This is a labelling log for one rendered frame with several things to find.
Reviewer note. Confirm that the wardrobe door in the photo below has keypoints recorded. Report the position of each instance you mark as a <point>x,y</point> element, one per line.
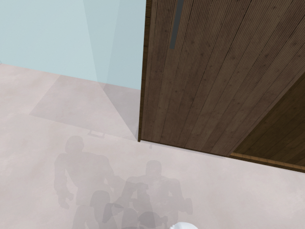
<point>280,135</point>
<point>233,60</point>

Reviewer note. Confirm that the handle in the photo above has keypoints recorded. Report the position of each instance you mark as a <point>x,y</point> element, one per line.
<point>176,23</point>

